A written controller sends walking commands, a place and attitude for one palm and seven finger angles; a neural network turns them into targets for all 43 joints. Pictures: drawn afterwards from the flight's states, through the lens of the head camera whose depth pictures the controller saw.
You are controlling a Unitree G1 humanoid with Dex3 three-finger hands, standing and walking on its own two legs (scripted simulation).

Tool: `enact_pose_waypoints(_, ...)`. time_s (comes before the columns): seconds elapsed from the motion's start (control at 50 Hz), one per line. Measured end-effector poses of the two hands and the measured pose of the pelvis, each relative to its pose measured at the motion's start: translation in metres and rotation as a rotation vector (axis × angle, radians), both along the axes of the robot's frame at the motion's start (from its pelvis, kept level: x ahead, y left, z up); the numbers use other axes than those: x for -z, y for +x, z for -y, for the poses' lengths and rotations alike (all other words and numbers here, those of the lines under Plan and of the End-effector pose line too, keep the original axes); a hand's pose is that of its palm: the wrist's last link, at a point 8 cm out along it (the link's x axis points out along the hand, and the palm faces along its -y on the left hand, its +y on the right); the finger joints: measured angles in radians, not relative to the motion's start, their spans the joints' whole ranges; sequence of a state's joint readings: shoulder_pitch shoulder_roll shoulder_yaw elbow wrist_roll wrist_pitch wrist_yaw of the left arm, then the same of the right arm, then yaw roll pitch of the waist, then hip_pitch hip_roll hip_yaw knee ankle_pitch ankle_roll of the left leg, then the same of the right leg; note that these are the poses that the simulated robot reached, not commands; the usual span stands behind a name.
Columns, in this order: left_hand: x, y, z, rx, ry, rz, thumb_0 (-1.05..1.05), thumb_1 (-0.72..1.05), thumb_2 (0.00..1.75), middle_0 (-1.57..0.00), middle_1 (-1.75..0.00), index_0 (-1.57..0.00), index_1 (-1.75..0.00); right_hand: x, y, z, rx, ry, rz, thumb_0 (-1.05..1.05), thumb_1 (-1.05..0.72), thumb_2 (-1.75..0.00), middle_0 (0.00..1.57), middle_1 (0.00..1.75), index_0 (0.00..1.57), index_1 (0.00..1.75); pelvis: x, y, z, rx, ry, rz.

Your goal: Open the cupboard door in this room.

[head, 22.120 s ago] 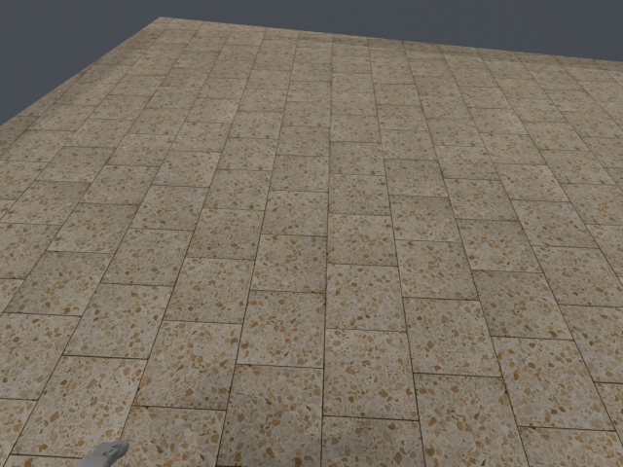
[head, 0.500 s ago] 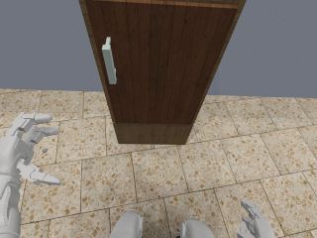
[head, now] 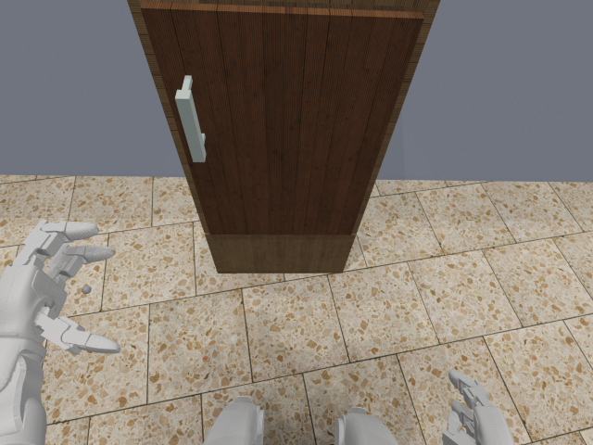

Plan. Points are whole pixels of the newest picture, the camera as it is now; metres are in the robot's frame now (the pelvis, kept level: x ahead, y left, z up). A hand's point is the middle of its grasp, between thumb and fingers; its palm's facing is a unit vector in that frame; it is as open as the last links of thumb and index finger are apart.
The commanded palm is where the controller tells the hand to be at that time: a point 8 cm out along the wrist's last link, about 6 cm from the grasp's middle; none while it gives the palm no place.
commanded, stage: move the hooked fingers beside the handle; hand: left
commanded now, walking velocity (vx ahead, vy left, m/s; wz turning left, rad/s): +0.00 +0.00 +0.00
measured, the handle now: (193, 120) +0.60 +0.22 +0.04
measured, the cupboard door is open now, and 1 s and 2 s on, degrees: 0 0 0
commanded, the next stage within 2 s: none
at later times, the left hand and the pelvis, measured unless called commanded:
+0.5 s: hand (113, 233) +0.37 +0.28 +0.04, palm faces +0.08 -1.00 -0.02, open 14.0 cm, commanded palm +0.35 +0.32 +0.04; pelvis +0.00 +0.00 -0.01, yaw -1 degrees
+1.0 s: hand (134, 185) +0.45 +0.27 +0.04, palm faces +0.07 -1.00 -0.01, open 14.0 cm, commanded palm +0.43 +0.31 +0.03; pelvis +0.00 +0.02 -0.01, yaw -2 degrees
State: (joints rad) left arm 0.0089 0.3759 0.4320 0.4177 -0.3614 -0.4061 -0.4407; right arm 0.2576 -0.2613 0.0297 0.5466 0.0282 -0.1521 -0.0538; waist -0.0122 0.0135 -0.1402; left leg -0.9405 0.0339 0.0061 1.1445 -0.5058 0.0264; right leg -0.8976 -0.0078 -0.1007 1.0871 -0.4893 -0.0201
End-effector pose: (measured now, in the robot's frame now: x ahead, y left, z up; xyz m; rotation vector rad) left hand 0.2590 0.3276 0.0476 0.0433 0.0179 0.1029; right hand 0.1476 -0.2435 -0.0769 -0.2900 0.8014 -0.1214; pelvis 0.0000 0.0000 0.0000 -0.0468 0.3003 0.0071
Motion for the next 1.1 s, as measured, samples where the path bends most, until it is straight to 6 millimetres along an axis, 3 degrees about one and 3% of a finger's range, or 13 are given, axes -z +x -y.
enact_pose_waypoints(0.12,0.005,0.008,0.004,0.012,-0.001,-0.012,-0.01,-0.5,0.3,-0.3,-1.2,-0.3,-1.2,0.004,0.004,0.004,-0.011,-0.006,0.002,0.01,-0.9,-0.9,0.2,0.3,0.2,0.3,0.003,0.0,0.003,-0.004,0.0,-0.003)
enact_pose_waypoints(0.24,0.01,0.036,0.002,0.011,-0.016,0.003,-0.01,-0.5,0.3,-0.3,-1.2,-0.3,-1.2,0.011,-0.001,0.011,0.002,-0.033,-0.027,0.01,-0.9,-0.9,0.2,0.3,0.2,0.3,0.009,-0.003,0.006,-0.002,-0.003,-0.015)
enact_pose_waypoints(0.4,0.003,0.073,0.004,0.044,-0.018,-0.002,-0.01,-0.5,0.3,-0.3,-1.2,-0.3,-1.2,0.015,-0.025,0.017,0.059,-0.032,-0.096,0.01,-0.9,-0.9,0.2,0.3,0.2,0.3,0.007,0.0,0.004,0.012,-0.001,-0.035)
enact_pose_waypoints(0.62,0.01,0.099,-0.003,0.008,-0.018,0.004,-0.01,-0.5,0.3,-0.3,-1.2,-0.3,-1.2,0.021,-0.061,0.02,0.108,-0.049,-0.223,0.01,-0.9,-0.9,0.2,0.3,0.2,0.3,0.008,0.001,-0.002,0.024,-0.003,-0.058)
enact_pose_waypoints(0.82,0.016,0.135,0.002,0.038,-0.04,-0.019,-0.01,-0.5,0.3,-0.3,-1.2,-0.3,-1.2,0.025,-0.08,0.014,0.135,-0.065,-0.294,0.01,-0.9,-0.9,0.2,0.3,0.2,0.3,0.011,-0.003,-0.01,0.021,-0.013,-0.079)
enact_pose_waypoints(0.94,0.01,0.158,0.004,0.026,-0.029,0.019,-0.01,-0.5,0.3,-0.3,-1.2,-0.3,-1.2,0.027,-0.092,0.011,0.151,-0.063,-0.338,0.01,-0.9,-0.9,0.2,0.3,0.2,0.3,0.013,-0.003,-0.014,0.029,-0.016,-0.096)
enact_pose_waypoints(1.1,0.014,0.178,0.004,0.027,-0.037,-0.018,-0.01,-0.5,0.3,-0.3,-1.2,-0.3,-1.2,0.03,-0.113,0.007,0.178,-0.055,-0.419,0.01,-0.9,-0.9,0.2,0.3,0.2,0.3,0.015,-0.003,-0.016,0.033,-0.018,-0.111)
